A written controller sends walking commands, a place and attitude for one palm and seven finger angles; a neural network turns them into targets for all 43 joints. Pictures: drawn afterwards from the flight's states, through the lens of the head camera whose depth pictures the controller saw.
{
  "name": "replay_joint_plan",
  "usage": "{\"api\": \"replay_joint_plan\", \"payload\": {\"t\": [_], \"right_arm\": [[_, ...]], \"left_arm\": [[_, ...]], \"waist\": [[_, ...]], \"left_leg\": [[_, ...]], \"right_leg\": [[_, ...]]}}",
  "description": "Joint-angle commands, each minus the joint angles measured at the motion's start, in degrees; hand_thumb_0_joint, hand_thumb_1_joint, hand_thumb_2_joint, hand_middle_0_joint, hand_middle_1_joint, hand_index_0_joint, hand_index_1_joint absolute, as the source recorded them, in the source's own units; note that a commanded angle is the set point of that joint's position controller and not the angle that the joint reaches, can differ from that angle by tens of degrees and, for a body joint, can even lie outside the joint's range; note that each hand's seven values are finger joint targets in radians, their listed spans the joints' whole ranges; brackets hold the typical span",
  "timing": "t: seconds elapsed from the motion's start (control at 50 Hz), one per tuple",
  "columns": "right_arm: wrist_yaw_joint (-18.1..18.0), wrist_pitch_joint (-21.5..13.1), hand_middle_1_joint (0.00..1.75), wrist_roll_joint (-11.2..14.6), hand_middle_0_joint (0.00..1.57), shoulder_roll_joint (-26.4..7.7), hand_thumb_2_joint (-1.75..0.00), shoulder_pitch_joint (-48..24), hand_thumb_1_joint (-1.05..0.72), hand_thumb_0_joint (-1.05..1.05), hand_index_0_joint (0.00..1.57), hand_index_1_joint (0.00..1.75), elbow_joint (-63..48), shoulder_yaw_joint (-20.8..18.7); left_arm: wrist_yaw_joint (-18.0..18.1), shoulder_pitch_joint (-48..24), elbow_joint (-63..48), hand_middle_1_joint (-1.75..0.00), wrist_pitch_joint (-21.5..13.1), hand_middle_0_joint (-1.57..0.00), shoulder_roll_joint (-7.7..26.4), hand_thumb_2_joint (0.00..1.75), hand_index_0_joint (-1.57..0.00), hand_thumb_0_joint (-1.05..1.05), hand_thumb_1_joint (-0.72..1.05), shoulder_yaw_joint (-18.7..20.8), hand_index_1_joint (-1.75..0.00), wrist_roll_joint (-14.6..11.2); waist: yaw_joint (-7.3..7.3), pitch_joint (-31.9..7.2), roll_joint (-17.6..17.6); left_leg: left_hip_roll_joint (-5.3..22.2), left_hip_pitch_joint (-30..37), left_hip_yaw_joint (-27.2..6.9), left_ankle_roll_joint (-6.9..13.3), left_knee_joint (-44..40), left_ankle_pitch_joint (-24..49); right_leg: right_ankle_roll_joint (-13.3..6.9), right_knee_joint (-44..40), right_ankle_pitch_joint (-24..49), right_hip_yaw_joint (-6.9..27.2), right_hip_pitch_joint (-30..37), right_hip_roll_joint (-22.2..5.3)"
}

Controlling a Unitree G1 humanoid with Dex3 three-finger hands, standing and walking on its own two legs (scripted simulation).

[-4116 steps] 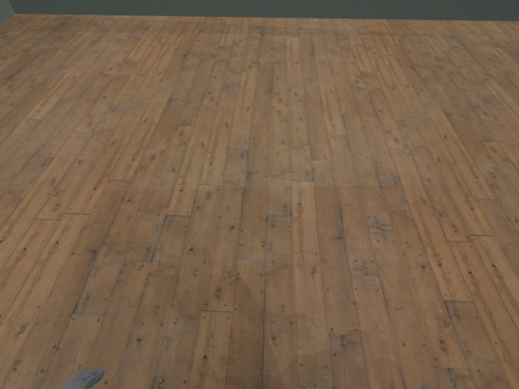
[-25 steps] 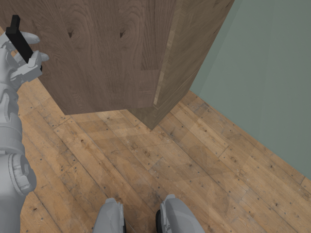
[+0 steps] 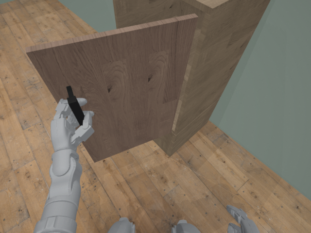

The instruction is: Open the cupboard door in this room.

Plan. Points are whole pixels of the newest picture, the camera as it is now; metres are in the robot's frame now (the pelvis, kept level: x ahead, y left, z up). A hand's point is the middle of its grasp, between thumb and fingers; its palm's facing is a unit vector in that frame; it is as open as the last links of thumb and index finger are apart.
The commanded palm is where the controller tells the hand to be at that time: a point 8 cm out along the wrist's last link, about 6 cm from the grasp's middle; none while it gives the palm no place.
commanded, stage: pull the door open along its arc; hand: left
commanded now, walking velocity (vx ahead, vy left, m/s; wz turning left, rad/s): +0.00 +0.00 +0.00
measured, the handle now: (77, 108) +0.42 +0.22 +0.05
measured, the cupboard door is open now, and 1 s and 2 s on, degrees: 72 93 98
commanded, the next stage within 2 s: open thumb and fingers to let go in 0.44 s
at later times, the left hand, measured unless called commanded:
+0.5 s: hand (126, 162) +0.28 +0.08 +0.05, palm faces +0.42 -0.91 +0.04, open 5.8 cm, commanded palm +0.23 +0.12 +0.04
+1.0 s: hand (123, 158) +0.29 +0.09 +0.05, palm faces +0.43 -0.90 +0.01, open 11.5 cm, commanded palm +0.24 +0.11 +0.04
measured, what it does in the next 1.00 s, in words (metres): stands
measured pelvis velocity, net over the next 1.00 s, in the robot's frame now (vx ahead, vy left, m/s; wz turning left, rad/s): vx -0.01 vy -0.04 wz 0.08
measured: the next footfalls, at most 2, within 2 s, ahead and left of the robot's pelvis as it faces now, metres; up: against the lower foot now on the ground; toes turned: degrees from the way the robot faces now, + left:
none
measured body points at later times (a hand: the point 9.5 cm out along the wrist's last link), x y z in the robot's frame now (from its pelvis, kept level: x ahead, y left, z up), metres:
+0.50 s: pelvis +0.00 -0.04 +0.00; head +0.04 -0.05 +0.45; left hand +0.25 +0.12 +0.05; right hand +0.16 -0.26 -0.10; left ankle +0.01 +0.10 -0.66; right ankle +0.00 -0.12 -0.66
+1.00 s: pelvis -0.01 -0.04 +0.00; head +0.04 -0.04 +0.45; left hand +0.26 +0.13 +0.05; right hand +0.18 -0.24 -0.11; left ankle +0.01 +0.10 -0.66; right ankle +0.00 -0.12 -0.66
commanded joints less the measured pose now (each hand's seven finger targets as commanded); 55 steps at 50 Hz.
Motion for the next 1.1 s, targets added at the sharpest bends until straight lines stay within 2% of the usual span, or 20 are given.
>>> {"api": "replay_joint_plan", "payload": {"t": [0.0, 0.04, 0.06, 0.08, 0.12, 0.16, 0.2, 0.26, 0.38, 0.46, 0.5, 0.52, 0.58, 0.66, 0.68, 0.8, 0.92, 0.96, 1.02, 1.08], "right_arm": [[0.4, -1.4, 0.3, -1.3, 0.2, -6.7, -0.9, 1.7, -0.9, 0.0, 0.2, 0.3, -5.2, -3.1], [0.6, -1.2, 0.3, -1.8, 0.2, -6.2, -0.9, 0.3, -0.9, 0.0, 0.2, 0.3, -5.7, -3.1], [0.6, -1.2, 0.3, -2.0, 0.2, -6.3, -0.9, 0.1, -0.9, 0.0, 0.2, 0.3, -5.8, -3.2], [0.5, -1.2, 0.3, -2.0, 0.2, -6.0, -0.9, -0.6, -0.9, 0.0, 0.2, 0.3, -5.6, -3.2], [0.2, -1.5, 0.3, -2.3, 0.2, -5.8, -0.9, -1.3, -0.9, 0.0, 0.2, 0.3, -5.1, -3.2], [-0.3, -1.8, 0.3, -2.5, 0.2, -5.7, -0.9, -1.7, -0.9, 0.0, 0.2, 0.3, -4.9, -3.3], [-0.3, -2.1, 0.3, -2.6, 0.2, -5.0, -0.9, -2.7, -0.9, 0.0, 0.2, 0.3, -4.9, -3.2], [-0.5, -2.6, 0.3, -2.7, 0.2, -4.7, -0.9, -3.5, -0.9, 0.0, 0.2, 0.3, -4.9, -3.0], [-0.2, -4.0, 0.3, -2.8, 0.2, -3.8, -0.9, -5.5, -0.9, 0.0, 0.2, 0.3, -5.9, -3.0], [-0.1, -4.7, 0.3, -2.9, 0.2, -3.5, -0.9, -5.8, -0.9, 0.0, 0.2, 0.3, -6.6, -2.8], [-0.4, -4.8, 0.3, -3.3, 0.2, -3.5, -0.9, -6.3, -0.9, 0.0, 0.2, 0.3, -6.0, -2.9], [-0.8, -4.7, 0.3, -3.5, 0.2, -3.5, -0.9, -6.6, -0.9, 0.0, 0.2, 0.3, -5.1, -2.8], [-1.3, -4.7, 0.3, -3.6, 0.2, -2.7, -0.9, -7.7, -0.9, 0.0, 0.2, 0.3, -4.5, -3.0], [-1.8, -4.7, 0.3, -3.2, 0.2, -2.6, -0.9, -8.1, -0.9, 0.0, 0.2, 0.3, -4.0, -3.0], [-1.9, -4.7, 0.3, -3.1, 0.2, -2.6, -0.9, -8.2, -0.9, 0.0, 0.2, 0.3, -4.0, -2.9], [-1.8, -4.8, 0.3, -3.0, 0.2, -3.2, -0.9, -6.8, -0.9, 0.0, 0.2, 0.3, -4.2, -2.8], [-1.2, -5.0, 0.3, -3.1, 0.2, -3.5, -0.9, -6.4, -0.9, 0.0, 0.2, 0.3, -4.8, -3.0], [-1.2, -4.9, 0.3, -3.1, 0.2, -3.7, -0.9, -6.1, -0.9, 0.0, 0.2, 0.3, -4.8, -2.9], [-1.0, -5.1, 0.3, -3.1, 0.2, -3.6, -0.9, -6.4, -0.9, 0.0, 0.2, 0.3, -5.1, -3.0], [-0.9, -5.1, 0.3, -3.1, 0.2, -3.7, -0.9, -6.3, -0.9, 0.0, 0.2, 0.3, -5.2, -3.2]], "left_arm": [[13.3, -1.9, -13.6, -1.35, -2.6, -0.4, 5.7, 0.9, -0.4, 0.0, 0.9, 1.3, -1.35, 4.7], [17.8, -0.7, -16.4, -1.35, -2.2, -0.4, 3.1, 0.9, -0.4, 0.0, 0.9, -1.4, -1.35, 7.1], [19.5, 0.6, -16.4, -1.35, -1.9, -0.4, 1.7, 0.9, -0.4, 0.0, 0.9, -3.3, -1.35, 8.2], [20.5, 0.0, -17.1, -1.35, -1.9, -0.4, 0.4, 0.9, -0.4, 0.0, 0.9, -4.9, -1.35, 8.9], [21.5, -0.7, -17.9, -1.35, -2.2, -0.4, -1.0, 0.9, -0.4, 0.0, 0.9, -7.3, -1.35, 10.0], [21.7, -0.5, -18.7, -1.35, -2.8, -0.4, -2.0, 0.9, -0.4, 0.0, 0.9, -9.3, -1.35, 10.7], [21.6, 1.5, -21.0, -1.35, -3.6, -0.4, -4.4, 0.9, -0.4, 0.0, 0.9, -12.4, -1.35, 11.6], [21.6, 4.9, -21.2, -1.35, -3.6, -0.4, -6.6, 0.9, -0.4, 0.0, 0.9, -15.6, -1.35, 11.9], [23.0, 13.5, -25.9, -1.35, -3.3, -0.4, -11.4, 0.9, -0.4, 0.0, 0.9, -21.5, -1.35, 12.1], [25.4, 18.5, -27.5, -1.35, -2.5, -0.4, -13.2, 0.9, -0.4, 0.0, 0.9, -24.2, -1.35, 13.8], [27.1, 13.1, -28.0, -1.35, -2.5, -0.4, -11.7, 0.9, -0.4, 0.0, 0.9, -23.5, -1.35, 15.7], [28.0, 7.4, -27.1, -1.35, -2.8, -0.4, -9.7, 0.9, -0.4, 0.0, 0.9, -22.2, -1.35, 16.6], [28.9, 7.1, -25.2, -1.33, -3.4, -0.38, -9.7, 0.81, -0.38, 0.0, 0.69, -21.8, -1.33, 18.7], [27.0, 5.8, -23.9, -1.3, -3.2, -0.36, -10.7, 0.69, -0.36, 0.0, 0.41, -21.9, -1.3, 16.0], [26.3, 4.7, -25.2, -1.29, -3.3, -0.36, -11.3, 0.66, -0.36, 0.0, 0.34, -22.6, -1.29, 15.2], [23.9, 5.1, -24.0, -1.24, -2.1, -0.33, -13.2, 0.48, -0.33, 0.0, -0.08, -23.9, -1.24, 13.2], [25.1, 5.1, -23.5, -1.2, -2.0, -0.3, -14.5, 0.3, -0.3, 0.0, -0.5, -25.3, -1.2, 14.8], [25.8, 4.8, -23.0, -1.2, -1.7, -0.3, -14.0, 0.3, -0.3, 0.0, -0.5, -25.1, -1.2, 15.6], [26.9, 4.5, -23.5, -1.05, -1.5, -0.27, -15.6, 0.3, -0.27, 0.0, -0.5, -26.5, -1.05, 16.7], [27.9, 5.2, -23.6, -0.9, -0.8, -0.25, -16.2, 0.3, -0.25, 0.0, -0.5, -27.1, -0.9, 17.3]], "waist": [[3.56, -16.8, 2.0], [3.72, -16.6, 1.8], [2.79, -16.4, -2.5], [2.42, -16.0, -1.7], [1.72, -15.0, -2.9], [1.01, -13.8, -5.6], [1.79, -14.0, -1.8], [1.15, -11.4, -2.6], [1.81, -11.0, -3.1], [1.68, -8.9, -6.2], [0.92, -8.8, -6.3], [-0.11, -7.4, -6.7], [0.52, -7.9, -6.2], [0.74, -10.1, -6.5], [0.55, -11.2, -5.1], [0.48, -12.0, -5.1], [0.55, -11.0, -4.5], [0.65, -10.1, -5.5], [0.83, -11.0, -3.4], [0.94, -11.6, -3.9]], "left_leg": [[-1.2, 13.2, -1.6, -2.1, -8.0, 24.2], [-1.5, 12.9, -1.6, -1.9, -8.4, 21.8], [-1.4, 12.0, -2.0, -1.5, -8.1, 20.4], [-1.6, 12.0, -1.6, -1.3, -8.0, 18.9], [-1.9, 11.4, -1.5, -1.1, -7.9, 16.2], [-2.0, 10.4, -1.7, -0.8, -7.8, 14.2], [-2.2, 11.9, -1.4, -0.9, -8.3, 14.2], [-2.4, 11.3, -1.4, -0.6, -8.1, 12.8], [-2.8, 11.4, -1.5, -0.7, -7.9, 12.0], [-3.0, 9.6, -2.2, -0.8, -7.4, 10.6], [-3.0, 8.5, -2.4, -0.8, -6.3, 9.1], [-3.0, 7.4, -2.6, -0.7, -5.4, 8.1], [-3.1, 6.4, -2.6, -0.7, -4.6, 6.9], [-3.3, 6.8, -2.4, -0.8, -4.8, 6.6], [-3.3, 7.5, -2.4, -0.7, -4.8, 7.4], [-3.0, 10.0, -2.5, -0.6, -5.7, 10.4], [-2.8, 11.4, -2.6, -0.6, -6.2, 11.4], [-2.6, 11.0, -2.9, -0.6, -6.5, 11.0], [-2.6, 11.7, -2.9, -0.7, -6.8, 10.9], [-2.4, 12.2, -2.9, -0.8, -7.0, 11.5]], "right_leg": [[-1.1, -4.5, 22.0, -2.5, 12.0, 0.6], [-1.3, -5.2, 20.9, -2.4, 13.0, 0.4], [-1.1, -5.8, 20.4, -2.4, 13.7, 0.6], [-1.0, -6.5, 20.3, -1.9, 13.8, 0.3], [-0.9, -7.4, 19.1, -1.4, 14.3, 0.0], [-0.7, -8.7, 18.1, -0.6, 15.0, -0.3], [-1.1, -8.8, 18.3, -0.4, 15.3, -0.7], [-1.0, -10.2, 17.4, 0.1, 15.0, -0.9], [-0.6, -11.2, 17.7, 1.3, 16.4, -1.9], [-0.2, -12.2, 16.9, 2.6, 16.7, -2.7], [0.0, -12.3, 14.2, 3.9, 15.1, -3.3], [0.2, -12.7, 12.3, 4.9, 13.5, -3.8], [0.1, -13.1, 9.1, 6.1, 12.9, -4.1], [0.3, -14.0, 9.3, 6.9, 15.1, -4.5], [0.3, -13.6, 11.0, 6.7, 15.7, -4.5], [0.0, -11.7, 15.5, 3.3, 15.3, -3.3], [-0.9, -10.0, 14.7, 0.7, 12.5, -2.3], [-1.1, -9.9, 13.0, 0.2, 11.8, -2.0], [-1.5, -9.0, 12.1, -0.6, 11.0, -1.8], [-1.6, -8.6, 12.3, -1.1, 10.9, -1.5]]}}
